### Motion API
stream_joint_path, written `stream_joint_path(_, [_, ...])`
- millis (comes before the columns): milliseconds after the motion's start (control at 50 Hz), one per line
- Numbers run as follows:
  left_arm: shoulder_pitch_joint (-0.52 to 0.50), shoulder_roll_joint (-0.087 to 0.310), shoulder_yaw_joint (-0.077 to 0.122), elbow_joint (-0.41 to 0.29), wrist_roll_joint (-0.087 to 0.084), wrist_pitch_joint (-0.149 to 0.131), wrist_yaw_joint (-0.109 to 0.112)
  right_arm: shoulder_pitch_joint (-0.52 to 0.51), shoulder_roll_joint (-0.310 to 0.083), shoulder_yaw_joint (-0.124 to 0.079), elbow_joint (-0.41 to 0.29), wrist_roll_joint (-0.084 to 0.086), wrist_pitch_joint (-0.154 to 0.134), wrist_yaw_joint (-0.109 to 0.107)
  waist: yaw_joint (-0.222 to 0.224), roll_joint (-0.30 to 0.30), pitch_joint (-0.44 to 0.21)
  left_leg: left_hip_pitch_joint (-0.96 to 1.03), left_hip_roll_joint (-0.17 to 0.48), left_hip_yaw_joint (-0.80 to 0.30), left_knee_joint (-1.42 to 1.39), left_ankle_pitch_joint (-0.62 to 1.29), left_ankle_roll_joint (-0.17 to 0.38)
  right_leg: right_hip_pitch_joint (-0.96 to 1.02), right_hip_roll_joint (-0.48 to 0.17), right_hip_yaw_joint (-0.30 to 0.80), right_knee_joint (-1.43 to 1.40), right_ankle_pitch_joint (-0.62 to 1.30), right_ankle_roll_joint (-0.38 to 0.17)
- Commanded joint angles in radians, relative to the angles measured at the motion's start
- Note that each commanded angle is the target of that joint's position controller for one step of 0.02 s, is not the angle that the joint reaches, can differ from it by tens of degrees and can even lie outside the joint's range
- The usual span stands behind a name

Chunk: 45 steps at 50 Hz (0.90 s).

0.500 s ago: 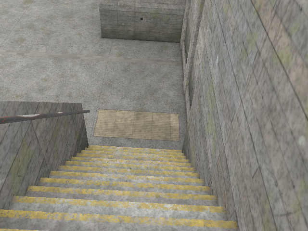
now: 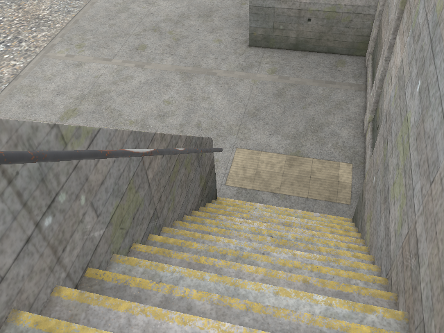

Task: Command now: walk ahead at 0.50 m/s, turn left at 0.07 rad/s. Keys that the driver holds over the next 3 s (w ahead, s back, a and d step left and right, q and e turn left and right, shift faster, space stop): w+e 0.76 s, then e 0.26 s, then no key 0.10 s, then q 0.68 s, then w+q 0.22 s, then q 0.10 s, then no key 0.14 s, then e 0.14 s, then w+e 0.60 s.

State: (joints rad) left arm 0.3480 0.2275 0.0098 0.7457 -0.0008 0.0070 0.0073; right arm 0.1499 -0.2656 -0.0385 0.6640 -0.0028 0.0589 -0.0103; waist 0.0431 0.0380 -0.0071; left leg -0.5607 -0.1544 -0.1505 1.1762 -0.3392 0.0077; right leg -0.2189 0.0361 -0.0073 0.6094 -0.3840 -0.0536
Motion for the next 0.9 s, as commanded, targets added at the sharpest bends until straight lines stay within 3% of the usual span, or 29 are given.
stream_joint_path(20, [-0.055,0.147,0.033,-0.088,-0.006,-0.024,0.009,-0.041,-0.059,-0.018,-0.057,-0.003,0.0,0.003,-0.041,-0.126,-0.022,0.003,0.025,0.034,0.004,0.069,-0.019,-0.014,-0.221,0.202,-0.16,0.743,-0.158])
stream_joint_path(80, [-0.054,0.158,0.036,-0.095,0.009,-0.006,0.005,-0.079,-0.024,0.009,-0.071,-0.017,0.002,0.005,-0.036,-0.163,-0.023,0.107,0.106,0.165,-0.235,-0.037,-0.027,-0.036,-0.171,0.16,-0.171,0.705,-0.152])
stream_joint_path(120, [-0.023,0.179,0.046,-0.09,0.02,0.013,0.002,-0.09,-0.008,0.021,-0.078,-0.015,0.001,0.003,-0.009,-0.194,-0.021,0.193,0.108,0.201,-0.324,-0.141,-0.039,-0.06,-0.17,0.184,-0.169,0.693,-0.169])
stream_joint_path(160, [-0.034,0.179,0.05,-0.095,0.01,0.032,0.004,-0.034,-0.004,0.025,-0.068,-0.009,-0.005,-0.001,-0.033,-0.182,-0.022,0.28,0.106,0.201,-0.455,-0.109,-0.033,-0.082,-0.177,0.23,-0.146,0.622,-0.168])
stream_joint_path(180, [-0.071,0.175,0.049,-0.107,-0.004,0.041,0.007,0.043,0.002,0.026,-0.045,-0.014,-0.011,-0.003,-0.083,-0.153,-0.028,0.383,0.104,0.202,-0.585,-0.019,-0.021,-0.124,-0.164,0.242,-0.101,0.581,-0.147])
stream_joint_path(200, [-0.102,0.15,0.045,-0.119,-0.015,0.046,0.009,0.149,-0.017,0.018,-0.012,-0.032,-0.021,-0.004,-0.135,-0.082,-0.045,0.517,0.124,0.146,-0.695,0.057,0.0,-0.195,-0.118,0.233,0.034,0.522,-0.109])
stream_joint_path(220, [-0.103,0.056,0.024,-0.151,-0.008,0.045,0.011,0.25,-0.113,0.003,0.007,-0.061,-0.032,-0.006,-0.144,0.169,-0.072,0.665,0.361,-0.164,-0.744,0.322,0.051,-0.391,0.011,0.17,0.349,0.122,-0.044])
stream_joint_path(240, [-0.064,0.093,0.039,-0.168,-0.007,0.051,0.025,0.248,-0.223,-0.039,0.023,-0.012,-0.043,0.003,-0.116,0.253,-0.045,0.517,0.496,-0.351,-0.787,0.392,0.121,-0.497,0.079,0.182,0.424,-0.165,-0.018])
stream_joint_path(260, [-0.078,0.158,0.062,-0.144,-0.003,0.055,0.029,0.175,-0.177,-0.028,0.0,-0.009,-0.055,0.012,-0.093,0.151,-0.025,0.422,0.462,-0.286,-0.84,0.15,0.152,-0.451,0.043,0.206,0.492,-0.095,-0.004])
stream_joint_path(300, [-0.107,0.163,0.078,-0.124,0.003,0.064,0.021,0.033,-0.088,-0.003,-0.042,-0.023,-0.07,0.019,-0.044,0.107,0.031,0.277,0.405,-0.162,-0.879,-0.005,0.183,-0.416,0.034,0.141,0.615,0.04,0.017])
stream_joint_path(340, [-0.093,0.152,0.085,-0.103,0.01,0.077,0.013,0.022,-0.063,0.003,-0.049,-0.024,-0.085,0.011,-0.028,0.1,0.036,0.203,0.375,-0.067,-0.862,0.093,0.192,-0.376,0.027,0.111,0.688,0.129,0.04])
stream_joint_path(360, [-0.095,0.137,0.084,-0.098,0.008,0.084,0.01,0.064,-0.045,0.006,-0.032,-0.013,-0.088,0.007,-0.031,0.068,0.049,0.237,0.403,-0.087,-0.857,0.184,0.2,-0.429,0.023,0.155,0.704,0.123,0.047])
stream_joint_path(420, [-0.101,0.121,0.084,-0.091,0.011,0.089,0.007,0.131,-0.082,-0.012,-0.011,-0.016,-0.099,-0.001,-0.036,0.02,0.019,0.306,0.423,-0.042,-0.81,0.253,0.208,-0.471,0.015,0.149,0.69,0.166,0.051])
stream_joint_path(500, [-0.156,0.107,0.075,-0.114,0.019,0.097,0.005,0.177,-0.103,-0.021,0.003,-0.024,-0.102,-0.001,-0.059,0.047,0.004,0.336,0.439,0.022,-0.751,0.301,0.204,-0.476,-0.006,0.1,0.593,0.157,0.041])
stream_joint_path(620, [-0.194,0.081,0.04,-0.157,0.02,0.086,-0.014,0.168,-0.167,-0.039,0.006,-0.047,-0.061,-0.001,-0.087,0.123,-0.023,0.229,0.451,0.159,-0.685,0.335,0.173,-0.221,-0.03,-0.066,0.319,-0.105,0.003])
stream_joint_path(640, [-0.172,0.083,0.039,-0.155,0.015,0.086,-0.016,0.156,-0.173,-0.041,0.006,-0.044,-0.054,-0.003,-0.078,0.131,-0.028,0.207,0.456,0.163,-0.673,0.321,0.163,-0.159,-0.022,-0.08,0.269,-0.121,-0.005])
stream_joint_path(660, [-0.112,0.08,0.039,-0.137,0.015,0.085,-0.015,0.128,-0.174,-0.042,0.004,-0.034,-0.045,-0.004,-0.041,0.106,-0.047,0.17,0.45,0.185,-0.607,0.35,0.142,-0.057,-0.004,-0.088,0.182,-0.101,-0.016])
stream_joint_path(680, [0.032,0.079,0.046,-0.087,0.021,0.077,-0.014,0.094,-0.159,-0.038,0.002,-0.026,-0.032,-0.006,0.038,0.011,-0.093,0.094,0.403,0.251,-0.385,0.419,0.102,0.132,0.026,-0.057,0.044,-0.032,-0.03])
stream_joint_path(700, [0.106,0.163,0.062,-0.065,0.025,0.061,-0.009,0.044,-0.086,-0.02,-0.034,-0.037,-0.018,-0.008,0.068,-0.253,-0.021,-0.162,0.273,0.297,0.001,0.079,0.03,0.205,-0.129,0.306,-0.092,0.167,-0.092])
stream_joint_path(720, [0.08,0.277,0.088,-0.089,-0.026,0.048,-0.012,-0.009,-0.088,-0.018,-0.117,-0.035,-0.012,-0.02,0.047,-0.373,-0.037,-0.356,0.125,0.163,0.037,-0.215,-0.023,0.164,-0.288,0.674,-0.208,0.36,-0.246])
stream_joint_path(740, [0.054,0.255,0.089,-0.095,-0.023,0.041,-0.007,-0.031,-0.122,-0.025,-0.108,-0.034,-0.018,-0.027,0.041,-0.254,-0.028,-0.332,0.174,0.082,0.052,-0.216,-0.051,0.095,-0.317,0.664,-0.235,0.24,-0.289])
stream_joint_path(760, [-0.021,0.202,0.074,-0.111,-0.01,0.044,0.0,-0.021,-0.135,-0.03,-0.093,-0.029,-0.025,-0.024,-0.001,-0.188,-0.002,-0.279,0.183,0.089,0.05,-0.162,-0.068,0.005,-0.281,0.583,-0.215,0.19,-0.276])
stream_joint_path(780, [-0.072,0.167,0.063,-0.125,0.001,0.045,0.006,0.008,-0.13,-0.032,-0.067,-0.032,-0.026,-0.022,-0.038,-0.147,0.017,-0.225,0.192,0.102,0.054,-0.116,-0.079,-0.073,-0.237,0.511,-0.185,0.217,-0.253])
stream_joint_path(800, [-0.118,0.164,0.062,-0.15,0.02,0.039,0.011,0.062,-0.121,-0.034,-0.036,-0.037,-0.021,-0.024,-0.058,-0.141,-0.006,-0.119,0.173,0.144,0.081,-0.022,-0.076,-0.151,-0.179,0.42,-0.159,0.337,-0.237])
stream_joint_path(820, [-0.138,0.166,0.063,-0.156,0.035,0.031,0.012,0.124,-0.121,-0.04,0.005,-0.05,-0.018,-0.023,-0.071,-0.132,-0.047,-0.049,0.164,0.134,0.159,0.057,-0.059,-0.184,-0.174,0.422,-0.142,0.389,-0.24])
stream_joint_path(860, [-0.124,0.174,0.066,-0.153,0.019,0.029,0.022,0.091,-0.11,-0.042,-0.005,-0.055,-0.014,-0.02,-0.074,-0.071,-0.04,-0.054,0.145,0.122,0.211,0.084,-0.055,-0.208,-0.157,0.462,-0.152,0.382,-0.233])
stream_joint_path(900, [-0.099,0.164,0.067,-0.152,0.01,0.034,0.031,0.06,-0.1,-0.039,-0.013,-0.051,-0.013,-0.019,-0.063,-0.069,-0.029,-0.111,0.14,0.112,0.209,0.088,-0.053,-0.145,-0.148,0.483,-0.131,0.414,-0.243])
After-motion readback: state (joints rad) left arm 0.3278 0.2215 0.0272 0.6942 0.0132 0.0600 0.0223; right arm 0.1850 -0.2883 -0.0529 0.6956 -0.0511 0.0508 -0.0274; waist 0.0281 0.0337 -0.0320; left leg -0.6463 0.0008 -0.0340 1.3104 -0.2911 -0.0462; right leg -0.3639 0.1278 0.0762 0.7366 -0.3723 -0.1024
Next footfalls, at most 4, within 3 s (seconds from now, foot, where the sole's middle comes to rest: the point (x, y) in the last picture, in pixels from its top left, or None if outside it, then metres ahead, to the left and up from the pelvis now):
0.20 left None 0.03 0.12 -0.76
0.70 right None -0.02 -0.08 -0.76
1.22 left None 0.03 0.07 -0.76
1.54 right None -0.08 -0.09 -0.76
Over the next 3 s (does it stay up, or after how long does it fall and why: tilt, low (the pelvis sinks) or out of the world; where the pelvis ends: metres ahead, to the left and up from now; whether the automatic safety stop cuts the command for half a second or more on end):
stays up -0.01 0.06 0.00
